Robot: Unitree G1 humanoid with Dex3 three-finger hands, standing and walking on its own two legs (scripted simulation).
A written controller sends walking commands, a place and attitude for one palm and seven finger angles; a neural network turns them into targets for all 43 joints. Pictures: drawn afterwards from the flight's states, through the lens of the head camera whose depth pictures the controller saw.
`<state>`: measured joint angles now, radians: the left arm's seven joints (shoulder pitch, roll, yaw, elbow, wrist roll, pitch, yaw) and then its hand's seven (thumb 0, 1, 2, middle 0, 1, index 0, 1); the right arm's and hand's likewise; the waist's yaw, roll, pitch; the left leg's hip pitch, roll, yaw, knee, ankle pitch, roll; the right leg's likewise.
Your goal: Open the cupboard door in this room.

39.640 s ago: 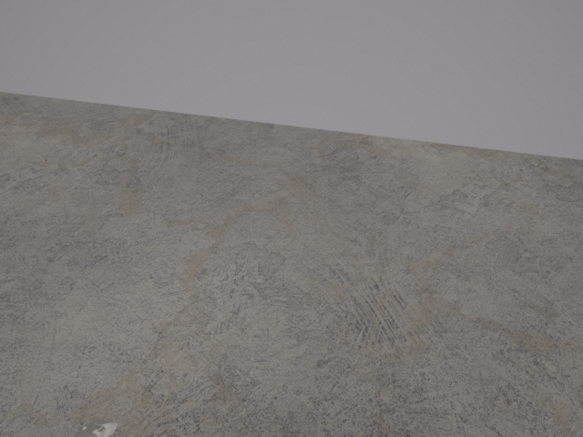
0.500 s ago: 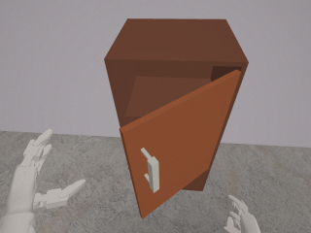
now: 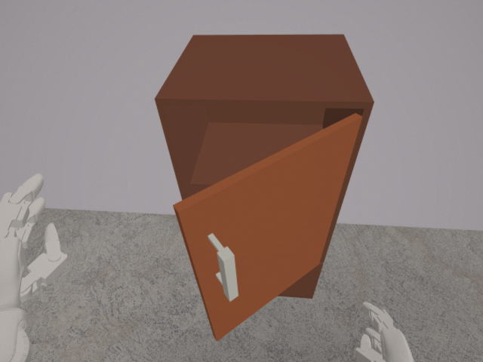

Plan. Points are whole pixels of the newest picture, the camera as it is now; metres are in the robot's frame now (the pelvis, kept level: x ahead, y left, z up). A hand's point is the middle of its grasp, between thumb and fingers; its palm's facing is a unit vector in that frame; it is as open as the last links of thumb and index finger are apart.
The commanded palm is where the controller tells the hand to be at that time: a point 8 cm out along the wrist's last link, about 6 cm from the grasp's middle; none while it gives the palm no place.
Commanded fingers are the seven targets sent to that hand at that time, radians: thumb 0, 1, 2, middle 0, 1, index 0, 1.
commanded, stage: draw the hand back to the body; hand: left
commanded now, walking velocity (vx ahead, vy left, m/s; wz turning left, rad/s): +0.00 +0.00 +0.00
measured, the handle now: (222, 268) +0.29 +0.08 -0.02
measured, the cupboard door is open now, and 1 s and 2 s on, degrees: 41 41 41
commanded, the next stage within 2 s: step back with the hand held close in 0.16 s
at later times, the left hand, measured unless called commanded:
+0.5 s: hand (55, 265) +0.18 +0.26 +0.15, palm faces +0.39 -0.78 -0.49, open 7.4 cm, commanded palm +0.12 +0.30 +0.17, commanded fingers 0.00 0.90 0.90 -0.20 -0.30 -0.20 -0.30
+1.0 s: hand out of the picture +0.10 +0.29 +0.15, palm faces +0.44 -0.77 -0.47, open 7.4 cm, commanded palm +0.04 +0.33 +0.17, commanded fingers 0.00 0.90 0.90 -0.20 -0.30 -0.20 -0.30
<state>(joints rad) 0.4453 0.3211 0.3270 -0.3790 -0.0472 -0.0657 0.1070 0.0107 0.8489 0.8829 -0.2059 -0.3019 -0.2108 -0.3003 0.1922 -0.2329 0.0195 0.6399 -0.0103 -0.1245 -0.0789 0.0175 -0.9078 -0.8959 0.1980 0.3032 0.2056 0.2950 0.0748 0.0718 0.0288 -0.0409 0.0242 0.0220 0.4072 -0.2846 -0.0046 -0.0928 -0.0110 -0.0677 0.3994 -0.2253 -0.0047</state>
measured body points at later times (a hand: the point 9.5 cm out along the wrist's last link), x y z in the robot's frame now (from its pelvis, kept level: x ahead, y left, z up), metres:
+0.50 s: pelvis -0.02 +0.00 +0.00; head -0.01 -0.01 +0.45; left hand +0.15 +0.30 +0.18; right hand +0.16 -0.23 -0.08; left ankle -0.03 +0.12 -0.74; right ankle +0.00 -0.11 -0.74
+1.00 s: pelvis -0.10 +0.03 -0.02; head -0.08 +0.04 +0.43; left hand +0.07 +0.33 +0.18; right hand +0.07 -0.21 -0.09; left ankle -0.04 +0.12 -0.74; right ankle +0.00 -0.11 -0.74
